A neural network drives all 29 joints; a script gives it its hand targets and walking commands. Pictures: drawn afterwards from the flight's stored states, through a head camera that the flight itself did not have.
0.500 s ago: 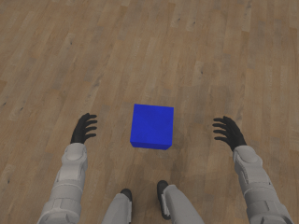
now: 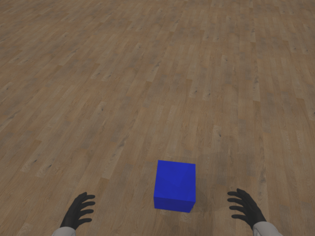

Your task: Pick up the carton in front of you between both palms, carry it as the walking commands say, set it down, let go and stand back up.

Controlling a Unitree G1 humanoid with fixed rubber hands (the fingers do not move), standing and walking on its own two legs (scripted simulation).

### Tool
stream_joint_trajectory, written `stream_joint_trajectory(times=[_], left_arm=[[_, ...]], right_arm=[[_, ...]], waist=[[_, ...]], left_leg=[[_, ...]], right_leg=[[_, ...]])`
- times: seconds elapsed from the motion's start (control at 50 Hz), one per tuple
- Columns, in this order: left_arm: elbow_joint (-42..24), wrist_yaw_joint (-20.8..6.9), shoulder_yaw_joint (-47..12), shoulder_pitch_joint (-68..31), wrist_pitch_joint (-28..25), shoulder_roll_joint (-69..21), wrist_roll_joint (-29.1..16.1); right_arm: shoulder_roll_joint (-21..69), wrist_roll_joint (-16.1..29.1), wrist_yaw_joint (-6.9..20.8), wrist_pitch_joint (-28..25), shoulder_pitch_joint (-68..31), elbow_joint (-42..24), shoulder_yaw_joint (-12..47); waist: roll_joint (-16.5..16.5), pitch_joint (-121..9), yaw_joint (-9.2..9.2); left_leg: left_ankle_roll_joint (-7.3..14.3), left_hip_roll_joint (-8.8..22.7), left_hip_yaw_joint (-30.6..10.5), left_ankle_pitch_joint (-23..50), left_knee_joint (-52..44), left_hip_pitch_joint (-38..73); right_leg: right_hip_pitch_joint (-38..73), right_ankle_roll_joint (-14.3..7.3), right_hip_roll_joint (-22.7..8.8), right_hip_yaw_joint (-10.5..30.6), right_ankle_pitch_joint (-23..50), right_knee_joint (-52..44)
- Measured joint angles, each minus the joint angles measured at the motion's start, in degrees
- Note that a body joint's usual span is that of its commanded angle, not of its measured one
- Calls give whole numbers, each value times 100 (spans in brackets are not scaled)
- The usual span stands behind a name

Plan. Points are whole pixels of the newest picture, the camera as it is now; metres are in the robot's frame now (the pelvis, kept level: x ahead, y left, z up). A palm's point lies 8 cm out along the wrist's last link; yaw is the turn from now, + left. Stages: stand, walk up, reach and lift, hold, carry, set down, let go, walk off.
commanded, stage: let go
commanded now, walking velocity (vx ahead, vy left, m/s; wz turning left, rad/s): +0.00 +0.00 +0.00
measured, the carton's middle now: (174, 187) +0.43 -0.09 -0.65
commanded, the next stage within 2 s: stand in 0.34 s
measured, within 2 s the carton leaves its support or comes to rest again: neither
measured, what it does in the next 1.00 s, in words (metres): stands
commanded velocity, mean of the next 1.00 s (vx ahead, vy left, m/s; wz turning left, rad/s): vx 0.00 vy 0.00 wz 0.00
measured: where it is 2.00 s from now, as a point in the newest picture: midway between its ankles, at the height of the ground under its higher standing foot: outside the picture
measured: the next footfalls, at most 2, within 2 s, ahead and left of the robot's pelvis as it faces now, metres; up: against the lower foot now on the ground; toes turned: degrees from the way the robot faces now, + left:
none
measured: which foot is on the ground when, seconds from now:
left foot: down 0.00-1.00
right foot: down 0.00-1.00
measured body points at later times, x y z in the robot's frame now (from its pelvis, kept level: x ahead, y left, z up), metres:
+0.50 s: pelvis +0.01 -0.04 -0.01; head +0.01 -0.04 +0.44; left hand +0.15 +0.23 -0.09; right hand +0.18 -0.30 -0.08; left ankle -0.03 +0.09 -0.74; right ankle +0.00 -0.14 -0.74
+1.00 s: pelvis +0.02 -0.03 +0.00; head +0.02 -0.04 +0.45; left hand +0.14 +0.27 -0.10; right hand +0.17 -0.32 -0.10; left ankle -0.03 +0.09 -0.74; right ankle +0.00 -0.14 -0.74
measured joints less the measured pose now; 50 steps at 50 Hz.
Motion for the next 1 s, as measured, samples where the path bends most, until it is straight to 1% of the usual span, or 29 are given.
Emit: stream_joint_trajectory(times=[0.1, 0.24, 0.3, 0.38, 0.46, 0.52, 0.58, 0.74, 1.0], left_arm=[[-86, -74, -47, 18, 201, 13, -72], [-100, -114, -56, -59, 344, 20, -56], [33, -13, -26, -23, 215, 6, -70], [128, 61, -62, 75, 142, 4, -73], [761, 253, -104, -47, -97, 193, 161], [1079, 314, 5, -88, -237, 423, 231], [1303, 327, 101, -131, -334, 603, 217], [1681, 342, 119, -262, -407, 694, 161], [2108, 370, 38, -355, -435, 689, 147]], right_arm=[[5, -101, -26, 222, -84, -113, -19], [53, -125, -54, 343, -53, -159, -27], [3, -134, -177, 564, -37, -284, 25], [-105, -61, -315, 693, -17, -315, 85], [-328, -122, -528, 265, -116, 281, 56], [-489, -165, -565, -25, -110, 637, -10], [-602, -192, -565, -200, -59, 901, -41], [-701, -184, -610, -359, -81, 1319, 14], [-754, -162, -669, -455, -168, 1741, 128]], waist=[[64, 137, 20], [-51, 195, 30], [-96, 152, 35], [-118, 39, 36], [-1, -261, 8], [56, -342, 0], [81, -368, 24], [99, -374, 66], [14, -406, 75]], left_leg=[[-4, -2, 1, -39, 7, 257], [-102, 71, -50, -59, -27, 427], [-156, 126, -33, -107, 40, 394], [-224, 180, -50, -166, 117, 338], [-281, 229, -165, -271, 399, -73], [-294, 243, -228, -313, 492, -223], [-313, 254, -251, -326, 495, -276], [-315, 251, -241, -316, 394, -228], [-280, 214, -218, -233, 208, -53]], right_leg=[[233, -11, -6, -17, -75, 67], [375, -111, 58, -89, -143, 115], [313, -164, 116, -84, -192, 218], [233, -230, 172, -110, -269, 346], [-76, -273, 221, -243, -325, 475], [-189, -308, 234, -311, -365, 524], [-236, -325, 242, -339, -380, 526], [-210, -324, 224, -345, -398, 477], [-52, -292, 162, -345, -354, 344]])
